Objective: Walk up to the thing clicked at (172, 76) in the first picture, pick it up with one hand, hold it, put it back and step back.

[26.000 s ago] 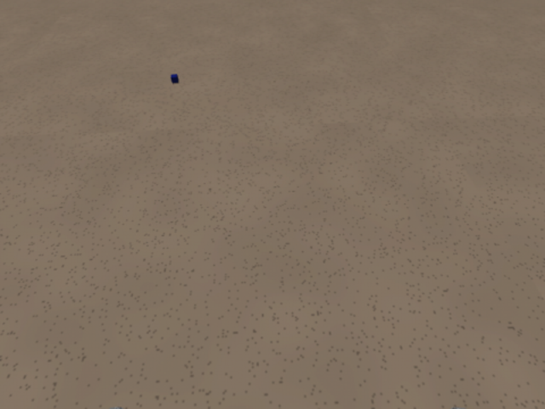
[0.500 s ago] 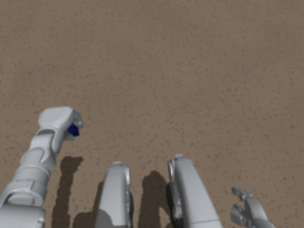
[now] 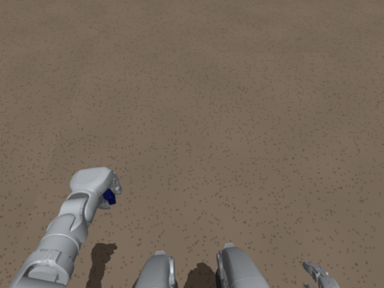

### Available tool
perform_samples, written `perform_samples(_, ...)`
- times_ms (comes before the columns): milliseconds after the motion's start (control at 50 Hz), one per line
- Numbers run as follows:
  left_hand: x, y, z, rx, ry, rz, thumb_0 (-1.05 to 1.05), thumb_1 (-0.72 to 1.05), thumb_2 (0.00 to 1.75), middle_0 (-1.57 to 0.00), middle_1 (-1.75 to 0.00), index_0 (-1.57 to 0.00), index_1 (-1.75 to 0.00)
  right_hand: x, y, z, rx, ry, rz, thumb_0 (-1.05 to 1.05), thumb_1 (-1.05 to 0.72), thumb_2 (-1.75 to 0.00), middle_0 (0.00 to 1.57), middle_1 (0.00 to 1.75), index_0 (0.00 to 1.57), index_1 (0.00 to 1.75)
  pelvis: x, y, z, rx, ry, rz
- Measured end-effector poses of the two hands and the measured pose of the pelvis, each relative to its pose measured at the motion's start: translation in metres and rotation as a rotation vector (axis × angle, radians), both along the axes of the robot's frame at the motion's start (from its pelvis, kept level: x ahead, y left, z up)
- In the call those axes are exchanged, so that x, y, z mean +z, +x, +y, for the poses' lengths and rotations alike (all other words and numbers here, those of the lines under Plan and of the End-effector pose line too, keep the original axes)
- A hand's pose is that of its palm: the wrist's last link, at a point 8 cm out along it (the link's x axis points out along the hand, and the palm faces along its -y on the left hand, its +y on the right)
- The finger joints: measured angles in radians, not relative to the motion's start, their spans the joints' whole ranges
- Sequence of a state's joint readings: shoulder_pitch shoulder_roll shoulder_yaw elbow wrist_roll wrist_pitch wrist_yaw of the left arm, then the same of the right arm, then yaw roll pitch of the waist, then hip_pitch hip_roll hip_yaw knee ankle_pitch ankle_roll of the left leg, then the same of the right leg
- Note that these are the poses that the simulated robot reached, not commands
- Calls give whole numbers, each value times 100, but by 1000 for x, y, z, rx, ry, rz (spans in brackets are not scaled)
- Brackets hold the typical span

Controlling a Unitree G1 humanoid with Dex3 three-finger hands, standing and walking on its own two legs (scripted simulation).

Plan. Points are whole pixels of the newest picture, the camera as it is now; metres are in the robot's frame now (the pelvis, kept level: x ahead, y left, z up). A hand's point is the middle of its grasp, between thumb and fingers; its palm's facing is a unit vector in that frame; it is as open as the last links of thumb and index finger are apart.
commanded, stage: lift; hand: left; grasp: from above
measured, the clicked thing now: (104, 195) +0.35 +0.22 -0.12
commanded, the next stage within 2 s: hold in 0.28 s
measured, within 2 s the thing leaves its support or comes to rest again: neither
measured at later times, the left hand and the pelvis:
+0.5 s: hand (91, 181) +0.34 +0.22 -0.01, palm faces -0.47 -0.05 -0.88, open 5.2 cm; pelvis +0.03 +0.00 +0.06, yaw +0 degrees
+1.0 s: hand (85, 177) +0.33 +0.22 +0.03, palm faces -0.46 -0.03 -0.89, open 5.1 cm; pelvis +0.03 +0.00 +0.07, yaw -1 degrees
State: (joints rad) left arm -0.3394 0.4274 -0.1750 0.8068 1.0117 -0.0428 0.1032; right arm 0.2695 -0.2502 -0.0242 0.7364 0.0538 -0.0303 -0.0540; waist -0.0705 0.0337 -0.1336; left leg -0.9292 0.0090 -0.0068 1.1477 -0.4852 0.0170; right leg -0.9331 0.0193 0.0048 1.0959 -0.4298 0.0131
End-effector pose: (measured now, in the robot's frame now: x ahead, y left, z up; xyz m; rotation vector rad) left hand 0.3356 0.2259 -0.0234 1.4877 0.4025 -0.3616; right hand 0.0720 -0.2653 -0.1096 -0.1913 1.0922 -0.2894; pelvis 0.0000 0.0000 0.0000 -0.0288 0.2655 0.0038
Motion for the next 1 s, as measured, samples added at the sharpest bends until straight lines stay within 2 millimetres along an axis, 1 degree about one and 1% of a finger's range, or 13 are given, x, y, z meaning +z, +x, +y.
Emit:
perform_samples(220,41,12,0,33,13,-16,-10,55,0,-101,-12,-122,-12,31,18,1,4,23,-12,1,-90,-90,20,30,20,30,34,17,-2,-7,12,-57)
perform_samples(400,59,14,-2,28,2,8,-10,55,0,-101,-11,-124,-10,49,36,-1,8,26,-33,1,-90,-89,20,30,20,30,51,29,-3,-5,17,-92)
perform_samples(580,76,16,-3,0,18,-6,-10,55,0,-101,-11,-124,-10,60,53,-4,12,22,-56,1,-90,-89,20,30,20,30,61,36,-3,-5,19,-122)
perform_samples(720,91,18,-2,5,18,-14,-10,55,0,-102,-11,-125,-9,67,60,-3,10,31,-80,1,-90,-89,20,30,20,30,66,39,-2,-8,20,-145)
perform_samples(1000,106,5,-6,-26,12,-8,-10,55,0,-102,-10,-125,-9,74,67,3,19,46,-120,1,-90,-89,20,30,20,30,72,34,-1,-18,25,-184)
